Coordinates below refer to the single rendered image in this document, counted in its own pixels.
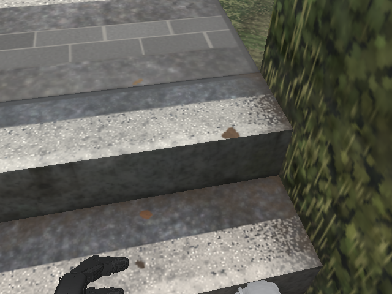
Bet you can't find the left robot hand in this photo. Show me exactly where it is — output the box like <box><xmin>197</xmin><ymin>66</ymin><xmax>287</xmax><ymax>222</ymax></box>
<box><xmin>54</xmin><ymin>255</ymin><xmax>129</xmax><ymax>294</ymax></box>

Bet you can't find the robot right thigh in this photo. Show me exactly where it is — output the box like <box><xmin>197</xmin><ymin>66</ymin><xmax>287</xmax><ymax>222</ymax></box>
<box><xmin>235</xmin><ymin>280</ymin><xmax>280</xmax><ymax>294</ymax></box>

